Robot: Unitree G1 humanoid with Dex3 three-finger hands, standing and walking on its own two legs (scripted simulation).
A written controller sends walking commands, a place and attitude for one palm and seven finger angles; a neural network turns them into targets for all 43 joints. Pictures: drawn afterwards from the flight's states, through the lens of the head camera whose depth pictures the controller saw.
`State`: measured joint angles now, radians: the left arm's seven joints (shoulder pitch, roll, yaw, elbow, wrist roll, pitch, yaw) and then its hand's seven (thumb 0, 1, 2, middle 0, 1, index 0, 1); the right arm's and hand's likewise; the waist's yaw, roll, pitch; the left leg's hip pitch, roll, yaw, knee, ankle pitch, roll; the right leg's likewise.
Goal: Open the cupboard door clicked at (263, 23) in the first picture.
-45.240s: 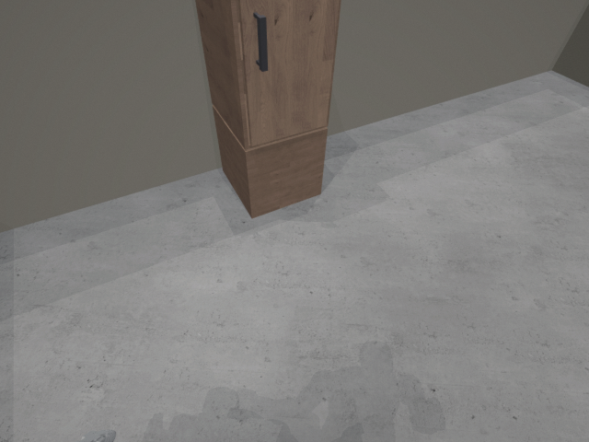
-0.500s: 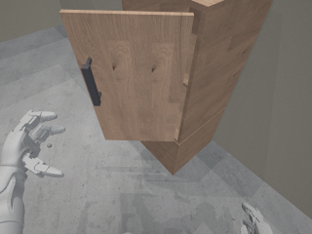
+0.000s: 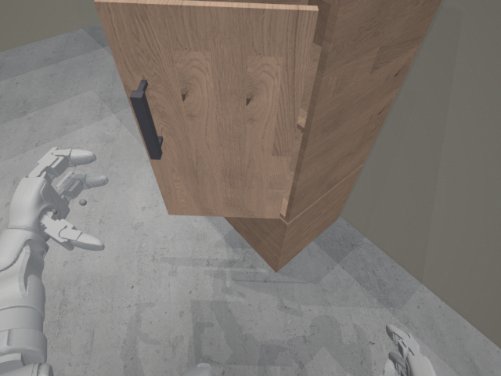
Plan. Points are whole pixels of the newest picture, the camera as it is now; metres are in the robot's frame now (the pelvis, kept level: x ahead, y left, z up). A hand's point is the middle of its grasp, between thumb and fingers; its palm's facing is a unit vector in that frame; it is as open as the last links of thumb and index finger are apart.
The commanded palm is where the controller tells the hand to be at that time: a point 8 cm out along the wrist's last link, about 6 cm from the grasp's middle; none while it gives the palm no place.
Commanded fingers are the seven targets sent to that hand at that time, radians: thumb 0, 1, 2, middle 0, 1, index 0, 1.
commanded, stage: move the hooked fingers beside the handle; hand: left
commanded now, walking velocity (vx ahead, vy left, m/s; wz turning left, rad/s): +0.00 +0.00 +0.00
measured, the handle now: (150, 121) +0.55 +0.23 +0.07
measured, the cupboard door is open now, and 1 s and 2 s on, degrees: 48 48 48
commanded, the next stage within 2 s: none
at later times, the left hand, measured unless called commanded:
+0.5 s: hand (89, 174) +0.40 +0.29 +0.09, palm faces +0.02 -1.00 +0.01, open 14.0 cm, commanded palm +0.37 +0.34 +0.08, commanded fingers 0.00 -0.50 0.30 -0.30 -1.20 -0.30 -1.20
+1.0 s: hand (98, 151) +0.45 +0.29 +0.09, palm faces +0.03 -1.00 +0.00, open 14.0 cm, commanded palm +0.43 +0.34 +0.08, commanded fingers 0.00 -0.50 0.30 -0.30 -1.20 -0.30 -1.20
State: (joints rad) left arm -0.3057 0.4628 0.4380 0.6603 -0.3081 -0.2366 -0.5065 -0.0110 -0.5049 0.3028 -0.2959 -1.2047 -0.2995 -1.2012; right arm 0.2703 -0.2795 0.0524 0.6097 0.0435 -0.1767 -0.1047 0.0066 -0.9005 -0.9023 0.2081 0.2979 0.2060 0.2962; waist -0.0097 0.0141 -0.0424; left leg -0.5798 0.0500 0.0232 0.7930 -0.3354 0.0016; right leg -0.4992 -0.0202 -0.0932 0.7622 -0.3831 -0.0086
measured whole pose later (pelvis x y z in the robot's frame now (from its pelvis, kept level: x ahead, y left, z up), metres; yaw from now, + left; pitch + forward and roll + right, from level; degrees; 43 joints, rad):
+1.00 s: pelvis +0.00 +0.01 -0.02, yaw -2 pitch +15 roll -3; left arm -0.73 0.67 0.53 1.13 -0.19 -0.33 -0.52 -0.01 -0.50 0.30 -0.30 -1.20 -0.30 -1.20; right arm 0.37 -0.29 0.04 0.62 0.02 -0.01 -0.07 0.00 -0.90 -0.90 0.21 0.30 0.21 0.30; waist -0.11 0.00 -0.08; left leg -0.79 0.07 0.03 0.91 -0.38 0.02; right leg -0.71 0.00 -0.07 0.85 -0.40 0.00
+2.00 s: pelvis +0.02 +0.02 -0.02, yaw -3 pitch +19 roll -4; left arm -0.83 0.71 0.53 1.16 -0.15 -0.31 -0.49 -0.01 -0.50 0.30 -0.30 -1.20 -0.30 -1.20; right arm 0.37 -0.28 0.05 0.58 0.01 0.07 -0.05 0.00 -0.90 -0.90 0.21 0.30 0.21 0.30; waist -0.14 0.00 -0.09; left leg -0.88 0.08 0.03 0.97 -0.42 0.02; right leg -0.78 0.01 -0.07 0.87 -0.42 0.01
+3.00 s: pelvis +0.01 +0.01 -0.02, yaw -2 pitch +16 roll -3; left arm -0.78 0.57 0.45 1.11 -0.16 -0.35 -0.36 -0.01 -0.50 0.30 -0.29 -1.21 -0.30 -1.20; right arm 0.37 -0.27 0.04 0.61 0.01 0.05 -0.04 0.00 -0.90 -0.90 0.21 0.30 0.21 0.30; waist -0.12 0.01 -0.10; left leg -0.83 0.08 0.03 0.94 -0.40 0.01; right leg -0.74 0.00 -0.07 0.88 -0.42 0.00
